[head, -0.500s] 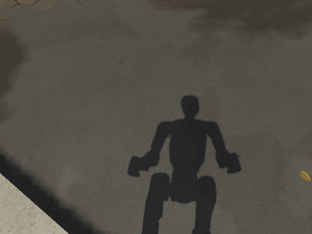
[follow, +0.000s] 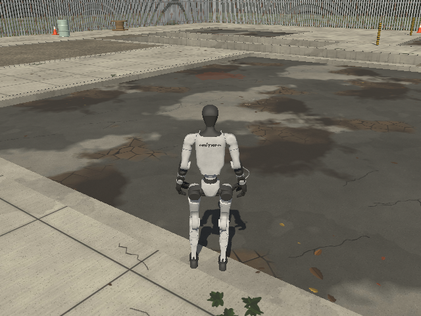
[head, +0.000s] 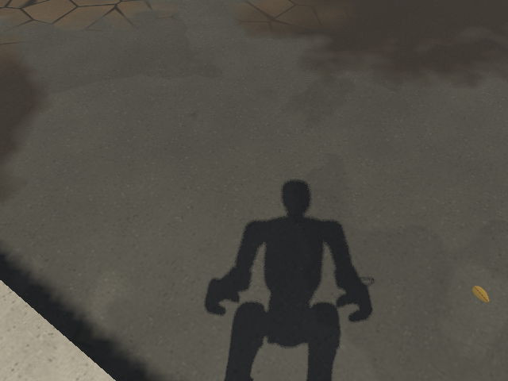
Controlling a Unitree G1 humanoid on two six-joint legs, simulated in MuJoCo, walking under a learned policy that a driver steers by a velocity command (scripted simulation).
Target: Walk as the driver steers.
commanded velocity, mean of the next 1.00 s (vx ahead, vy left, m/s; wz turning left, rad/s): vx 0.35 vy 0.00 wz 0.00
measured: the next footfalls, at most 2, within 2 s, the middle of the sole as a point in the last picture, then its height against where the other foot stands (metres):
right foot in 0.98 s outside the picture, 0.14 m lower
left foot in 1.44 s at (249, 343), level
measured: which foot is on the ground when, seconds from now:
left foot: down 0.00-0.98, up 1.00-1.00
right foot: down 0.00-0.32, up 0.34-0.96, down 0.98-1.00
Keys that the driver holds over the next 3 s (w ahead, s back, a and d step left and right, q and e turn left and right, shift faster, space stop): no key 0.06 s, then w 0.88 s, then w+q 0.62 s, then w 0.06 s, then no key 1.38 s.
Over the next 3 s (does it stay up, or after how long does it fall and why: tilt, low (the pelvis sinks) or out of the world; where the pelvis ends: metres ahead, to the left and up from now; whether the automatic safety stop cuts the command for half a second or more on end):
stays up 0.89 0.02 -0.15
